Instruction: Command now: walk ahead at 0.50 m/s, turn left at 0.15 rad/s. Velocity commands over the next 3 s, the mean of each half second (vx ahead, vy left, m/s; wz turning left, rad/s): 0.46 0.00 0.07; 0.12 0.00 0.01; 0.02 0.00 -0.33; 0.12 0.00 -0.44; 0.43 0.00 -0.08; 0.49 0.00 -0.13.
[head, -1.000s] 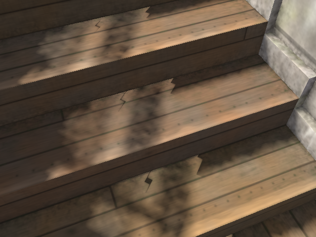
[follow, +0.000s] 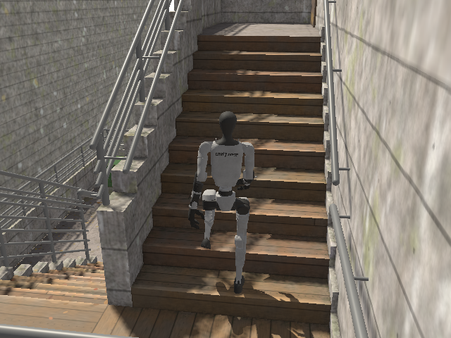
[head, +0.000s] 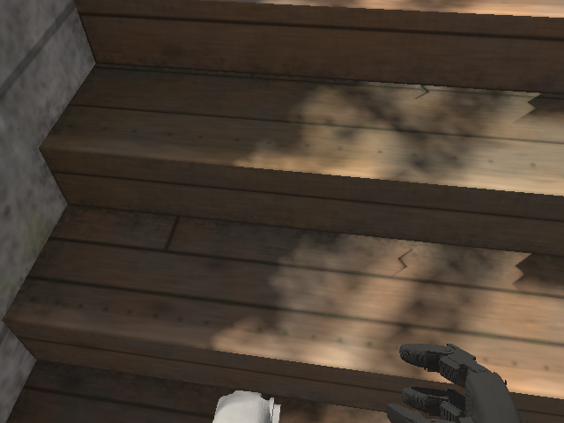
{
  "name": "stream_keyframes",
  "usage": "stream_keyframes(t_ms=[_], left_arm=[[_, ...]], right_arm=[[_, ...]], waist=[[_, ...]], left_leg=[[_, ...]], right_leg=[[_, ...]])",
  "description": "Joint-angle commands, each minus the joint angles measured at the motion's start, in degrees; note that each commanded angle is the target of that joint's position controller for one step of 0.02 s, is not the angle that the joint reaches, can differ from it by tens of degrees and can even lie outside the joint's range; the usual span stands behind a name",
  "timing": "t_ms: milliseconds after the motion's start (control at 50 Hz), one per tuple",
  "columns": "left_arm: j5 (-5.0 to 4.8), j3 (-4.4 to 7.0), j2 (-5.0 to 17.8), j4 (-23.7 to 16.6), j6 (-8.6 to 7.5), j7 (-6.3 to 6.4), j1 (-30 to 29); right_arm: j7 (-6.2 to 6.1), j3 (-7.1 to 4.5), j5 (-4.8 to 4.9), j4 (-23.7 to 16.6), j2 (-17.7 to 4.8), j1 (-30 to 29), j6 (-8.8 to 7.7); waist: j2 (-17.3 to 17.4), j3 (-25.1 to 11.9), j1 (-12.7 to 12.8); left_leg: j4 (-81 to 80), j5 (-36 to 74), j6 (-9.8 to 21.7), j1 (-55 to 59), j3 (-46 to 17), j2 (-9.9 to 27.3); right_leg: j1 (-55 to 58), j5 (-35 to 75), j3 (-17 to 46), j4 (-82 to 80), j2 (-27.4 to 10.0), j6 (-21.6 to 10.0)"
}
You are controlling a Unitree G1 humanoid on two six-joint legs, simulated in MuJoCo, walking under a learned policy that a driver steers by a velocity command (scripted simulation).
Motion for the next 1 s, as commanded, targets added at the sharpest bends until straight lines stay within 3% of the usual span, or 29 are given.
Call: stream_keyframes(t_ms=[20, 100, 140, 160, 180, 200, 220, 240, 260, 280, 340, 400, 480, 520, 600, 620, 660, 700, 720, 740, 760, 780, 800, 820, 840, 860, 880, 940, 1000], left_arm=[[0.06, 1.33, 7.14, -1.75, -2.09, 0.59, 2.26], [0.20, 0.81, 4.20, 0.20, 0.32, 3.92, 9.40], [-1.83, 1.12, 5.40, -1.73, 1.02, 4.14, 7.05], [-1.72, 1.00, 7.11, -4.61, 0.64, 2.94, 3.70], [-1.98, 1.70, 11.38, -5.59, -0.15, 1.89, 4.91], [-2.80, 3.31, 16.96, -6.24, -1.08, 1.03, 3.11], [-3.27, 3.98, 18.35, -7.37, -2.37, -0.33, 1.18], [-4.81, 3.14, 13.81, -10.54, -3.06, -2.23, 1.11], [-2.99, 3.94, 10.28, -13.42, -3.40, -3.78, -3.93], [-1.04, 3.78, 4.77, -15.73, -2.49, -3.03, -4.79], [1.42, 0.73, -3.49, -22.32, -1.70, -0.26, -11.32], [-0.18, -1.64, -7.01, -21.96, 1.57, 0.52, -8.05], [-0.47, -1.21, -4.02, -21.62, 4.06, 2.36, -13.50], [-0.34, -2.25, -6.03, -25.42, 4.23, 2.95, -22.54], [0.15, -4.42, -6.17, -33.21, 4.88, 1.95, -35.78], [0.33, -4.71, -6.64, -33.52, 5.75, 1.74, -34.90], [-0.48, -5.01, -6.37, -33.23, 7.15, 1.21, -35.23], [-2.76, -4.99, -7.95, -27.52, 7.50, 2.04, -25.45], [-2.86, -4.18, -5.59, -25.71, 7.42, 2.49, -19.89], [-2.29, -2.81, -2.18, -23.74, 7.15, 2.52, -12.65], [-0.90, -1.17, 2.18, -22.24, 6.75, 2.73, -8.46], [-0.65, 0.02, 5.87, -20.29, 7.18, 3.71, -5.86], [-0.21, 0.46, 5.89, -21.72, 8.52, 4.35, -11.63], [-0.51, 0.96, 6.11, -22.32, 8.15, 3.86, -20.25], [-0.49, 0.69, 3.21, -20.08, 7.61, 3.61, -22.59], [-0.68, 0.32, 1.23, -17.49, 6.82, 3.71, -22.42], [0.07, -0.35, -1.04, -15.80, 5.94, 3.49, -21.85], [0.66, -0.31, -0.46, -11.58, 3.18, 2.57, -17.69], [0.18, 0.21, 1.62, -10.10, 2.38, 2.44, -13.20]], right_arm=[[-1.03, 0.28, -0.34, -7.87, 0.53, -10.67, -0.24], [1.62, 2.38, 0.10, -15.12, 2.09, -23.51, -0.76], [3.35, 2.90, 0.48, -13.47, 3.22, -18.46, 0.75], [3.08, 1.57, 1.53, -9.43, 1.83, -11.46, 1.06], [2.10, 0.06, 2.18, -5.59, 0.00, -0.46, 1.53], [1.24, -1.57, 2.57, -2.89, -3.03, 11.01, 1.95], [0.54, -2.80, 1.25, -1.71, -7.04, 16.13, 1.94], [-0.18, -4.17, 0.17, 0.69, -10.74, 20.16, 0.95], [-0.55, -7.08, -0.09, 1.80, -17.41, 21.83, 2.42], [-0.15, -7.42, 0.06, 2.11, -17.58, 13.02, 2.42], [0.48, -4.61, 0.69, 14.76, -5.45, 12.68, -1.17], [1.56, -3.36, 0.76, 22.04, -1.17, 19.37, -3.35], [2.17, -3.13, 0.24, 24.40, -5.24, 24.83, -6.41], [2.64, -3.66, 0.67, 25.39, -8.93, 27.38, -7.37], [0.42, -3.06, 0.71, 26.14, -7.91, 31.18, -5.19], [-1.09, -3.00, 1.96, 26.19, -8.08, 32.40, -4.96], [-1.97, -4.12, 1.56, 25.71, -11.36, 35.92, -4.60], [-2.29, -4.10, 1.83, 23.19, -12.76, 33.17, -4.34], [-2.17, -4.48, 2.35, 21.98, -13.98, 33.10, -4.69], [-0.94, -4.92, 4.04, 20.92, -16.11, 30.72, -5.09], [-0.07, -5.45, 4.09, 20.36, -17.38, 30.84, -5.83], [1.93, -5.14, 4.09, 17.15, -13.51, 31.21, -4.76], [3.00, -5.55, 2.01, 17.38, -11.75, 29.28, -3.33], [3.27, -5.27, -0.19, 14.17, -6.88, 29.38, -1.82], [2.14, -4.92, -1.39, 11.82, -6.61, 25.83, -0.59], [0.40, -4.77, -1.52, 9.97, -5.96, 23.26, 0.27], [-0.96, -4.24, -1.76, 8.65, -4.81, 23.41, 0.71], [-1.64, -3.10, 0.27, 8.68, -2.13, 25.34, 1.35], [-1.68, -2.88, -0.58, 7.46, -2.90, 23.20, 1.15]], waist=[[-7.53, 4.98, -0.76], [-6.37, 5.68, 3.68], [-7.76, 0.47, 3.18], [-7.52, -4.57, 0.65], [-10.50, -13.43, -3.14], [-13.63, -19.45, -8.78], [-16.84, -23.55, -11.95], [-6.37, -25.88, -11.86], [6.76, -26.54, -13.15], [4.02, -22.94, -8.71], [-3.59, -0.07, -0.37], [-2.37, 3.87, 2.86], [-1.80, 3.92, 1.50], [-0.03, 3.90, -0.71], [-1.67, 5.52, -2.00], [0.89, 2.65, -1.64], [1.83, -0.64, -4.94], [6.62, -9.01, -0.55], [8.34, -11.80, 0.88], [8.59, -13.95, 5.39], [8.94, -17.67, 7.46], [-8.28, -18.28, 7.10], [-14.30, -20.34, 5.83], [-10.50, -11.24, -0.56], [-2.06, -1.77, -2.94], [0.87, 5.07, -4.34], [-1.08, 5.83, -5.65], [-3.32, 4.64, -6.56], [-5.32, 2.36, -5.85]], left_leg=[[9.91, -11.59, 0.80, -19.04, 4.48, 4.30], [-12.97, -14.30, -0.82, -15.69, 10.67, 10.39], [-37.70, -10.30, 0.90, 14.39, 15.42, 9.49], [-43.48, -12.81, 1.02, 31.37, 20.24, 3.83], [-42.84, -11.56, 1.30, 44.82, 21.62, -1.02], [-51.05, -10.08, 1.95, 51.24, 19.54, -2.57], [-56.36, -11.01, 3.28, 57.70, 12.22, -0.94], [-65.62, -19.76, 9.31, 70.95, -13.79, 12.05], [-92.74, -24.44, 11.44, 68.46, -43.01, 21.28], [-97.48, -28.94, 9.50, 62.02, -46.94, 23.33], [-90.59, -17.27, 3.76, 44.33, -19.47, 16.73], [-91.97, 5.27, 1.95, 44.56, -6.17, 14.34], [-94.89, 30.57, 0.95, 47.41, 1.98, 14.35], [-98.44, 23.78, 1.96, 55.19, 0.55, 16.12], [-103.71, 17.32, -0.32, 59.05, 4.09, 12.29], [-105.10, 24.58, 1.00, 62.27, 3.76, 12.89], [-112.00, 37.04, 2.89, 66.01, 6.12, 13.07], [-101.91, 85.01, 2.41, 68.45, 11.56, 13.62], [-96.18, 97.04, 1.82, 70.67, 10.48, 16.06], [-86.37, 97.82, 0.80, 71.26, 11.12, 16.45], [-74.68, 83.61, -1.60, 65.02, 9.11, 15.05], [-53.38, 45.51, -5.44, 48.17, 9.36, 5.12], [-31.35, 0.53, -6.38, 47.93, 1.65, -1.73], [-17.30, -0.61, -7.10, 39.95, -3.17, -0.66], [-16.17, 1.33, -6.13, 34.10, -1.78, 1.01], [-18.24, 2.47, -4.76, 31.48, -2.00, 2.07], [-14.52, 2.90, -3.75, 29.69, -2.27, 1.39], [-11.48, 7.33, -2.56, 23.31, -3.38, -1.25], [-17.83, 9.91, -5.09, 18.31, -3.11, 0.08]], right_leg=[[11.28, 3.08, 16.63, -19.90, -15.83, -9.28], [15.81, 4.90, 13.06, -28.18, -13.32, -7.56], [8.27, 27.03, 7.43, -35.82, -12.29, -9.78], [5.48, 58.18, 4.00, -28.74, -11.85, -10.35], [8.35, 89.21, 4.06, -17.91, -14.85, -10.40], [14.73, 99.85, 3.72, -5.84, -16.57, -8.50], [14.02, 96.92, 4.30, 7.22, -15.48, -6.77], [-7.87, 75.67, 7.12, 26.79, -7.87, -2.85], [-15.82, 12.87, 10.17, 54.44, 3.96, -0.25], [-24.60, 11.79, 20.40, 77.36, 3.02, 0.08], [-40.28, 18.16, 15.75, 87.32, 0.19, -4.04], [-47.41, 12.79, 17.80, 90.39, 1.20, -4.49], [-52.43, 9.65, 10.56, 90.10, 3.80, -1.72], [-63.81, 4.01, 10.18, 100.40, 3.61, -3.04], [-64.22, 1.98, 2.18, 80.50, -1.03, -2.96], [-59.73, 1.95, 3.27, 74.74, -4.13, -3.14], [-45.00, -3.09, -2.54, 57.37, -3.82, -3.80], [-24.59, -7.20, -6.38, 48.26, 2.59, -5.72], [-17.93, -6.19, -6.42, 43.24, 5.10, -6.23], [-8.78, -3.38, -4.43, 31.24, 6.28, -7.08], [0.83, -1.61, 8.54, 26.25, 2.14, -9.09], [4.73, 6.82, 34.79, 11.04, -12.50, -19.79], [-2.89, 1.23, 54.78, -9.66, -16.50, -23.67], [-11.27, -6.64, 50.90, -9.69, -17.00, -22.42], [-18.82, -16.98, 43.35, -5.88, -15.68, -18.31], [-26.02, -18.86, 35.33, -1.46, -13.97, -13.87], [-27.70, -17.01, 31.93, -0.38, -12.55, -11.83], [-22.58, -3.32, 21.39, 0.87, -10.13, -8.99], [-13.95, 6.32, 17.15, 0.45, -9.48, -8.23]])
